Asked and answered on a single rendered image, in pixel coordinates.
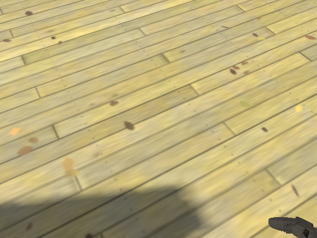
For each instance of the right robot hand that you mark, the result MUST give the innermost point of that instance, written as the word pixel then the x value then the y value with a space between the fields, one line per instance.
pixel 297 226

